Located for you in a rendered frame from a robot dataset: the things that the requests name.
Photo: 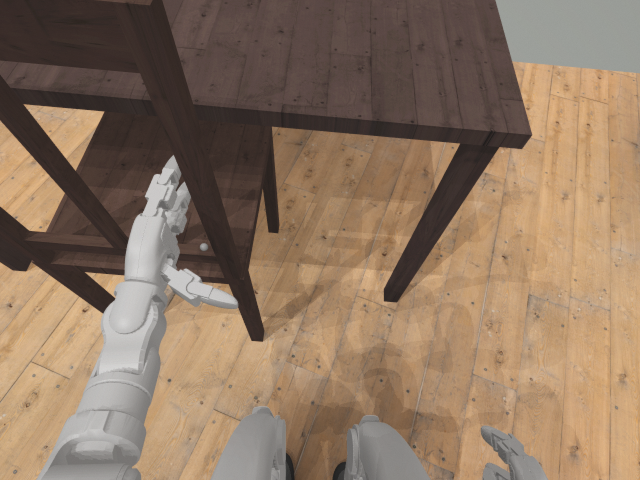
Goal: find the robot left forearm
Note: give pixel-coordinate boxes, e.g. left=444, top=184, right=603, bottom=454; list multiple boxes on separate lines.
left=36, top=280, right=168, bottom=480

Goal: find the chair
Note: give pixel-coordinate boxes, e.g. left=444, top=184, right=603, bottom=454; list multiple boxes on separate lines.
left=0, top=0, right=279, bottom=342

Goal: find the right robot hand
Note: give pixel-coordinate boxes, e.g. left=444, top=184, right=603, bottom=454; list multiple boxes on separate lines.
left=481, top=425, right=548, bottom=480

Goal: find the left robot shin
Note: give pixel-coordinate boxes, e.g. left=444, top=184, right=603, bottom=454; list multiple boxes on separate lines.
left=252, top=406, right=286, bottom=480

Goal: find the robot left thigh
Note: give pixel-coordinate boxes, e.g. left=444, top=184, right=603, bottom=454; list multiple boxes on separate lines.
left=210, top=413, right=286, bottom=480

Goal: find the table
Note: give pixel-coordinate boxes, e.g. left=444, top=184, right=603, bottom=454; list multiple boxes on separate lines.
left=0, top=0, right=532, bottom=302

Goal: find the left robot hand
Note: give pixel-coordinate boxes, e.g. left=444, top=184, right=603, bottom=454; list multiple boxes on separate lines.
left=124, top=155, right=238, bottom=309

